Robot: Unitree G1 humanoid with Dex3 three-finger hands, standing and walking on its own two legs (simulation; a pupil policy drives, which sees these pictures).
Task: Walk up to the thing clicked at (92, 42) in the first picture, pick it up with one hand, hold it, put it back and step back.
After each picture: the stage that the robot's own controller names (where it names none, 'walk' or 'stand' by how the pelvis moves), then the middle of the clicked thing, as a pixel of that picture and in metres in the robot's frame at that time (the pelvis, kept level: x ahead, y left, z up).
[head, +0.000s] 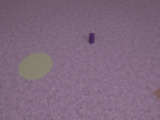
stand; (91, 38) +1.41 -0.08 -0.72
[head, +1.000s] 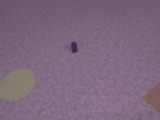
walk; (74, 47) +1.28 +0.21 -0.70
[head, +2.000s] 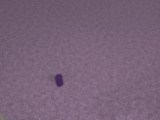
walk; (59, 80) +0.79 +0.26 -0.70
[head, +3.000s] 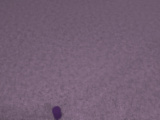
walk; (57, 113) +0.50 +0.19 -0.70
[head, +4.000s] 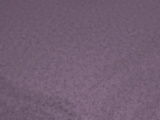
stand; out of the picture +0.36 +0.18 -0.71
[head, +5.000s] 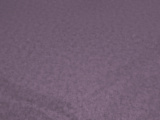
stand; out of the picture +0.35 +0.17 -0.72
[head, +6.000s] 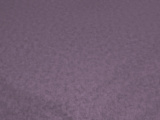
stand; out of the picture +0.37 +0.17 -0.73
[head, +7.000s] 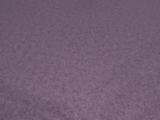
stand; out of the picture +0.35 +0.19 -0.73
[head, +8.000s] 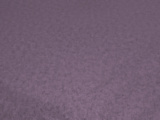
stand; out of the picture +0.35 +0.19 -0.73
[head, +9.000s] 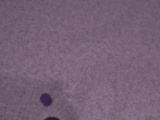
go down; (46, 100) +0.38 +0.20 -0.59
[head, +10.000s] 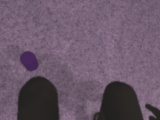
go down; (29, 61) +0.42 +0.26 -0.32
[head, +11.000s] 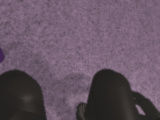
close in; out of the picture +0.40 +0.29 -0.25
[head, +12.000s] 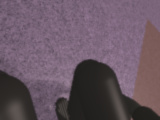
close; out of the picture +0.38 +0.30 -0.21
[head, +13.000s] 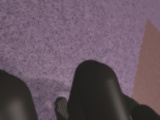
lift; out of the picture +0.37 +0.31 -0.22
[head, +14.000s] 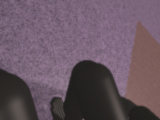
lift; out of the picture +0.36 +0.29 -0.22
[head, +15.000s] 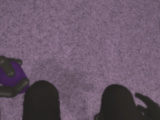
lift; (14, 79) +0.31 +0.24 -0.06
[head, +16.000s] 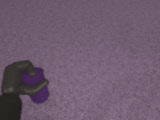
hold; (36, 86) +0.33 +0.17 +0.02
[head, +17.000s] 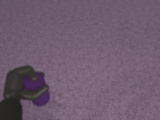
hold; (37, 90) +0.32 +0.17 -0.01
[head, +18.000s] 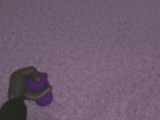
hold; (40, 90) +0.32 +0.16 -0.01
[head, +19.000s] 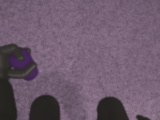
crouch; (25, 66) +0.39 +0.21 -0.09
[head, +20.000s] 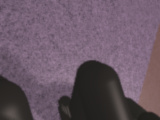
lower; out of the picture +0.38 +0.31 -0.22
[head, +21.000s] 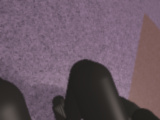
lower; out of the picture +0.39 +0.32 -0.22
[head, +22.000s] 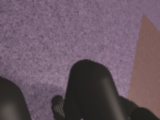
lower; out of the picture +0.38 +0.32 -0.22
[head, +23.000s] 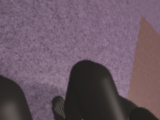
lower; out of the picture +0.38 +0.32 -0.22
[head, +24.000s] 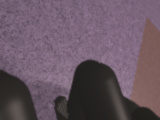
loosen; out of the picture +0.37 +0.31 -0.22
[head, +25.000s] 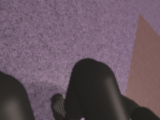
withdraw; out of the picture +0.36 +0.31 -0.22
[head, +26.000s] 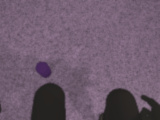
walk; (44, 70) +0.42 +0.23 -0.41
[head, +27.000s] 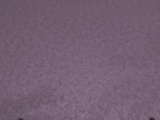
stand; out of the picture +0.35 +0.19 -0.66
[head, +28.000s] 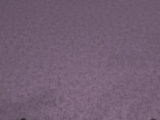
stand; out of the picture +0.35 +0.20 -0.67
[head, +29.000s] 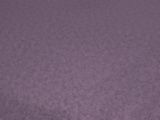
stand; out of the picture +0.37 +0.18 -0.71
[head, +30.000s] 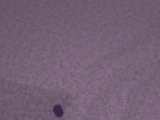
walk; (58, 111) +0.42 +0.19 -0.70
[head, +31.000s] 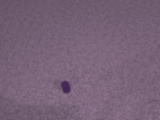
walk; (65, 87) +0.64 +0.20 -0.70
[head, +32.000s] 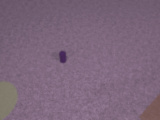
stand; (62, 57) +0.99 +0.19 -0.70
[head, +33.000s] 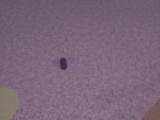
stand; (63, 64) +1.01 +0.21 -0.72
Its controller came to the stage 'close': yes
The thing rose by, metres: 0.70
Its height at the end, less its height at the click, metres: +0.00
